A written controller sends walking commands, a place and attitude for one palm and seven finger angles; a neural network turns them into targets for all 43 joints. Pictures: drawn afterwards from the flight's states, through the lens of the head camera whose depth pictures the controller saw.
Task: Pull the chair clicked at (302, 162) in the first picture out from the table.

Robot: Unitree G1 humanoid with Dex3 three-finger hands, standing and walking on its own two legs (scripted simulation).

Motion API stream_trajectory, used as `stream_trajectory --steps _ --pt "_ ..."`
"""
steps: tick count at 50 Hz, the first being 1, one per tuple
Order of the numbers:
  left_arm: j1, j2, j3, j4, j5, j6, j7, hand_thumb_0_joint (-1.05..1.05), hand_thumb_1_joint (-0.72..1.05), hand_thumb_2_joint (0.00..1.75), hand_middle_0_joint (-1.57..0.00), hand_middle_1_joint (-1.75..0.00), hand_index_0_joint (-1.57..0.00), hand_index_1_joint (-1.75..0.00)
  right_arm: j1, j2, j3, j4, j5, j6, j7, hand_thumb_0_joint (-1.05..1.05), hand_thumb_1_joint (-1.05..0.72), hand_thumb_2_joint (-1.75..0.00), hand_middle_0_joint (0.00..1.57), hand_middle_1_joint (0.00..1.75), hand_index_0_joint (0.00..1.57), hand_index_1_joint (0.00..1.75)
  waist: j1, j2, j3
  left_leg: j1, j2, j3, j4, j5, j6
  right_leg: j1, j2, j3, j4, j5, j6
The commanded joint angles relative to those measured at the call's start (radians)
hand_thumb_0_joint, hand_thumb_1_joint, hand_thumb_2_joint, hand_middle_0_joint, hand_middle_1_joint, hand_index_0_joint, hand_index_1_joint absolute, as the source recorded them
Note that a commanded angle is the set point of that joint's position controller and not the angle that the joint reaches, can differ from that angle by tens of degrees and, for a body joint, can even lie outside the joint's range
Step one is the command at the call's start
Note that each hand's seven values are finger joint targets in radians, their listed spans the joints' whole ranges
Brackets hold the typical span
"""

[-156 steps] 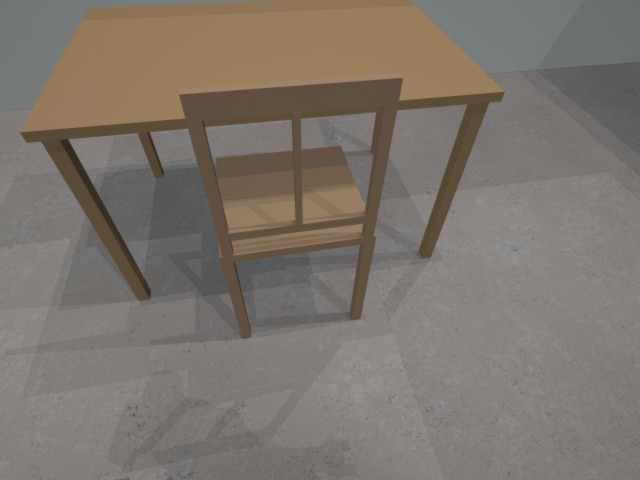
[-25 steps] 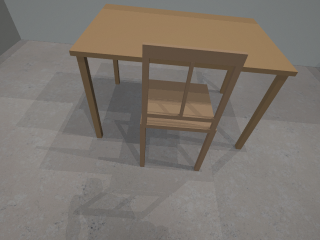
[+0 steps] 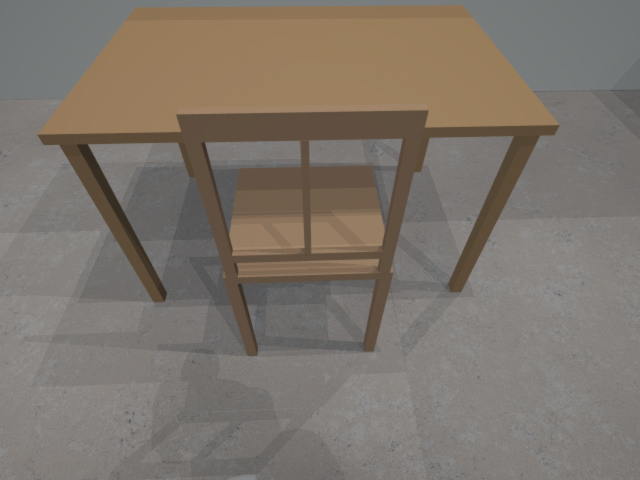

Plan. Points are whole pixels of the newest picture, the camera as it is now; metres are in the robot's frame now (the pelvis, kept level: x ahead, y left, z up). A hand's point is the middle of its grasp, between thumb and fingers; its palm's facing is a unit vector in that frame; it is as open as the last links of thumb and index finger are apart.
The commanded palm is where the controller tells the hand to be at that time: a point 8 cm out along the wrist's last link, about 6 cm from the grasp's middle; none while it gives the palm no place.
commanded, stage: take the last steps up to it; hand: left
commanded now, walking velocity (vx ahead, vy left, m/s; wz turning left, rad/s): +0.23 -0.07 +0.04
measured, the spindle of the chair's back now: (306, 202) +0.64 +0.04 -0.07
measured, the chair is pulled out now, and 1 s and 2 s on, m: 0.00 0.00 0.00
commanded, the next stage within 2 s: come to a stop and stand still in 0.24 s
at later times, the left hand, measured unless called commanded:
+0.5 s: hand out of the picture +0.15 +0.14 -0.17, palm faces +0.05 -0.99 -0.15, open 7.3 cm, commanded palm none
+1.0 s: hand (199, 478) +0.17 +0.18 -0.18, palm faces +0.10 -0.98 -0.20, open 7.4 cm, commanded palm none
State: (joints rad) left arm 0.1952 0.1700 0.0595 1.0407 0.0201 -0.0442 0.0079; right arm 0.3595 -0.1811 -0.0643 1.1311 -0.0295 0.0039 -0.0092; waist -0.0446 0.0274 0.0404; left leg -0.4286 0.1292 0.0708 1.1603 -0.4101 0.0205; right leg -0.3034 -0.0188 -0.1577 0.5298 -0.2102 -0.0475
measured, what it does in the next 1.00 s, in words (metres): walks ahead: left foot, then right foot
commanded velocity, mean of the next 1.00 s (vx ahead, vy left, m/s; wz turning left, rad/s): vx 0.00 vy -0.01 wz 0.01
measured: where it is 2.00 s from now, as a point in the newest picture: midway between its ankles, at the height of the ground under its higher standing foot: outside the picture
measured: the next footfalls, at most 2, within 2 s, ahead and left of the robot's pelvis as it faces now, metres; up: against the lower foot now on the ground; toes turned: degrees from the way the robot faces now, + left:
left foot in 0.22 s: +0.16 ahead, +0.08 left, +0.00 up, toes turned +8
right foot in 0.54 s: +0.24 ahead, -0.19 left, +0.00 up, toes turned -5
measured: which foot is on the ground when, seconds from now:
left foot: up 0.00-0.20, down 0.22-0.60, up 0.62-0.88, down 0.90-1.00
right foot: down 0.00-0.22, up 0.24-0.52, down 0.54-0.90, up 0.92-1.00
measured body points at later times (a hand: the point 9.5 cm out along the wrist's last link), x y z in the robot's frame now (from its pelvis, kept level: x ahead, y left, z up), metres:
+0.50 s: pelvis +0.14 -0.03 +0.01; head +0.17 -0.01 +0.46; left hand +0.15 +0.19 -0.16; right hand +0.15 -0.25 -0.14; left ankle +0.12 +0.07 -0.73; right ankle +0.19 -0.18 -0.70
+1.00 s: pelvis +0.11 -0.01 +0.00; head +0.11 +0.02 +0.45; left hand +0.16 +0.24 -0.16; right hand +0.19 -0.25 -0.13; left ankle +0.11 +0.08 -0.73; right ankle +0.17 -0.17 -0.70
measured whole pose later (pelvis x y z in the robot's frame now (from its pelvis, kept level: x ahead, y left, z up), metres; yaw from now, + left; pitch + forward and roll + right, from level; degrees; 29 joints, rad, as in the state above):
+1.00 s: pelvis +0.11 -0.01 +0.00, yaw +1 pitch -2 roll +0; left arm 0.19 0.22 0.07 1.02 0.02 0.06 0.03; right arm 0.21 -0.15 -0.03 0.99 -0.03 0.01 -0.02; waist 0.01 -0.07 0.03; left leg -0.22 -0.01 0.04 0.55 -0.30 0.03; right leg -0.41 -0.04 0.03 0.78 -0.35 0.02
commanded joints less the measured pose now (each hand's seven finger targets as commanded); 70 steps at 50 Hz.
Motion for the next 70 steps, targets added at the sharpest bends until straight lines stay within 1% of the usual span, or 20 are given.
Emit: stream_trajectory --steps 1,6,9,11,12,15,21,26,29,31,37,43,44,45,47,50,59,64,66,70 --pt "0.086 0.099 0.003 -0.012 0.010 -0.010 0.014 0.00 0.90 0.90 -0.20 -0.30 -0.20 -0.30 0.030 0.001 0.000 -0.082 -0.004 -0.014 0.009 0.00 -0.90 -0.90 0.20 0.30 0.20 0.30 0.000 -0.138 0.038 -0.036 0.013 0.007 -0.130 0.069 -0.008 -0.046 -0.242 0.215 -0.389 -0.140 -0.137" --pt "0.121 0.124 0.009 0.001 0.009 -0.009 0.010 0.00 0.90 0.90 -0.20 -0.30 -0.20 -0.30 -0.033 0.003 0.007 -0.120 -0.001 -0.032 0.014 0.00 -0.90 -0.90 0.20 0.30 0.20 0.30 0.018 -0.063 0.038 0.077 -0.029 0.035 -0.425 0.071 0.002 -0.009 -0.238 0.253 -0.351 -0.146 -0.166" --pt "0.132 0.097 0.002 0.009 0.000 0.003 -0.001 0.00 0.90 0.90 -0.20 -0.30 -0.20 -0.30 0.035 -0.014 0.013 -0.089 0.001 -0.048 0.003 0.00 -0.90 -0.90 0.20 0.30 0.20 0.30 -0.011 -0.047 0.037 0.294 -0.065 0.050 -0.638 0.143 0.005 -0.079 -0.146 0.182 -0.200 -0.177 -0.103" --pt "0.123 0.023 -0.009 -0.034 -0.005 0.008 -0.016 0.00 0.90 0.90 -0.20 -0.30 -0.20 -0.30 0.155 -0.167 -0.018 -0.078 -0.013 -0.055 -0.014 0.00 -0.90 -0.90 0.20 0.30 0.20 0.30 -0.054 0.265 0.049 0.423 0.266 -0.462 -0.937 -0.023 0.165 -0.324 0.022 0.026 0.256 -0.248 -0.002" --pt "0.077 0.064 -0.002 -0.058 0.012 0.009 -0.017 0.00 0.90 0.90 -0.20 -0.30 -0.20 -0.30 0.150 -0.184 -0.021 -0.080 -0.007 -0.051 -0.025 0.00 -0.90 -0.90 0.20 0.30 0.20 0.30 -0.056 0.209 0.060 0.375 0.326 -0.549 -1.005 -0.020 0.223 -0.361 0.011 0.092 0.457 -0.331 0.000" --pt "0.114 0.057 0.008 -0.021 0.018 0.016 -0.023 0.00 0.90 0.90 -0.20 -0.30 -0.20 -0.30 -0.008 -0.084 0.006 -0.119 0.005 -0.068 -0.034 0.00 -0.90 -0.90 0.20 0.30 0.20 0.30 0.028 0.068 0.071 0.284 0.234 -0.306 -0.984 0.217 0.191 -0.345 -0.078 0.170 0.578 -0.158 0.032" --pt "0.142 -0.018 -0.027 0.020 -0.003 0.038 0.004 0.00 0.90 0.90 -0.20 -0.30 -0.20 -0.30 -0.062 -0.077 0.029 -0.096 0.009 -0.064 -0.041 0.00 -0.90 -0.90 0.20 0.30 0.20 0.30 0.055 0.097 -0.041 0.299 0.108 -0.025 -0.832 0.896 0.130 -0.057 -0.044 0.095 0.203 -0.061 0.076" --pt "0.181 0.091 -0.010 0.032 0.002 0.036 0.020 0.00 0.90 0.90 -0.20 -0.30 -0.20 -0.30 -0.079 -0.084 0.006 -0.082 0.021 -0.024 -0.039 0.00 -0.90 -0.90 0.20 0.30 0.20 0.30 0.077 0.044 -0.042 0.257 0.036 -0.009 -0.688 0.579 0.022 0.123 -0.083 0.127 -0.079 0.353 0.070" --pt "0.169 0.191 0.012 0.023 0.005 0.033 0.025 0.00 0.90 0.90 -0.20 -0.30 -0.20 -0.30 -0.026 -0.035 -0.010 -0.091 0.030 0.012 -0.029 0.00 -0.90 -0.90 0.20 0.30 0.20 0.30 0.047 -0.138 -0.072 0.137 -0.099 0.041 -0.499 0.108 -0.040 0.180 -0.296 0.311 -0.042 0.882 -0.058" --pt "0.176 0.195 0.021 0.018 0.004 0.038 0.039 0.00 0.90 0.90 -0.20 -0.30 -0.20 -0.30 -0.065 -0.037 -0.017 -0.113 0.026 0.031 -0.034 0.00 -0.90 -0.90 0.20 0.30 0.20 0.30 0.094 -0.312 -0.130 0.059 -0.118 -0.021 -0.224 -0.212 -0.049 0.234 -0.382 0.378 -0.098 1.013 -0.154" --pt "0.077 0.187 0.042 -0.057 0.017 0.056 0.057 0.00 0.90 0.90 -0.20 -0.30 -0.20 -0.30 -0.135 -0.042 -0.019 -0.156 0.018 0.051 -0.015 0.00 -0.90 -0.90 0.20 0.30 0.20 0.30 0.082 -0.211 -0.110 -0.002 -0.120 -0.088 -0.097 -0.110 -0.065 0.160 -0.336 0.305 -0.133 0.636 -0.153" --pt "-0.012 0.186 0.040 -0.105 0.013 0.078 0.037 0.00 0.90 0.90 -0.20 -0.30 -0.20 -0.30 -0.007 -0.029 -0.002 -0.139 0.020 0.016 -0.008 0.00 -0.90 -0.90 0.20 0.30 0.20 0.30 0.020 -0.216 -0.088 0.325 -0.142 -0.005 -0.687 0.139 -0.039 -0.060 -0.217 0.272 -0.147 -0.064 -0.040" --pt "0.000 0.151 0.024 -0.104 0.005 0.081 0.031 0.00 0.90 0.90 -0.20 -0.30 -0.20 -0.30 -0.001 -0.050 -0.001 -0.133 0.019 0.006 -0.009 0.00 -0.90 -0.90 0.20 0.30 0.20 0.30 0.016 -0.092 -0.065 0.374 -0.109 -0.052 -0.784 0.136 -0.036 -0.139 -0.147 0.227 -0.073 -0.219 0.007" --pt "0.006 0.077 0.010 -0.117 -0.005 0.089 0.026 0.00 0.90 0.90 -0.20 -0.30 -0.20 -0.30 -0.015 -0.131 -0.010 -0.153 0.004 -0.003 -0.009 0.00 -0.90 -0.90 0.20 0.30 0.20 0.30 0.014 0.201 0.004 0.235 0.074 -0.333 -0.953 -0.044 0.019 -0.190 -0.036 0.155 0.096 -0.286 0.063" --pt "-0.019 0.077 0.010 -0.100 0.008 0.095 0.028 0.00 0.90 0.90 -0.20 -0.30 -0.20 -0.30 -0.140 -0.157 0.002 -0.190 -0.009 -0.005 -0.020 0.00 -0.90 -0.90 0.20 0.30 0.20 0.30 0.035 0.240 0.100 -0.029 0.174 -0.470 -1.082 -0.177 0.090 -0.111 -0.008 0.216 0.309 -0.240 0.068" --pt "0.082 0.091 0.014 -0.038 0.007 0.080 0.008 0.00 0.90 0.90 -0.20 -0.30 -0.20 -0.30 -0.168 -0.113 0.020 -0.184 0.002 -0.021 -0.035 0.00 -0.90 -0.90 0.20 0.30 0.20 0.30 0.078 0.088 0.083 0.116 0.109 -0.318 -1.023 0.017 0.092 -0.162 -0.002 0.240 0.414 -0.117 0.072" --pt "0.048 0.055 -0.016 -0.019 -0.005 0.074 0.002 0.00 0.90 0.90 -0.20 -0.30 -0.20 -0.30 -0.019 -0.120 0.012 -0.091 0.004 -0.020 -0.052 0.00 -0.90 -0.90 0.20 0.30 0.20 0.30 0.004 0.118 -0.002 0.337 0.141 -0.268 -0.915 0.443 0.151 -0.064 -0.011 0.166 0.166 -0.239 0.071" --pt "0.174 0.048 -0.022 0.056 -0.007 0.056 0.015 0.00 0.90 0.90 -0.20 -0.30 -0.20 -0.30 -0.031 -0.088 0.018 -0.053 0.020 -0.016 -0.044 0.00 -0.90 -0.90 0.20 0.30 0.20 0.30 0.058 0.030 -0.021 0.195 0.050 -0.213 -0.819 0.307 0.074 0.212 -0.018 0.165 -0.214 0.026 0.056" --pt "0.166 0.081 -0.030 0.073 -0.011 0.040 0.022 0.00 0.90 0.90 -0.20 -0.30 -0.20 -0.30 -0.039 -0.024 0.036 -0.047 0.028 -0.021 -0.036 0.00 -0.90 -0.90 0.20 0.30 0.20 0.30 0.041 -0.073 0.019 0.171 -0.056 -0.110 -0.780 0.210 -0.004 0.173 -0.136 0.276 -0.255 0.061 0.006" --pt "0.138 0.059 -0.039 0.088 -0.016 0.021 0.026 0.00 0.90 0.90 -0.20 -0.30 -0.20 -0.30 -0.036 -0.015 0.044 -0.005 0.020 -0.014 -0.034 0.00 -0.90 -0.90 0.20 0.30 0.20 0.30 0.024 -0.119 0.001 0.283 -0.056 -0.083 -0.769 0.303 -0.023 0.110 -0.112 0.264 -0.240 0.197 -0.002"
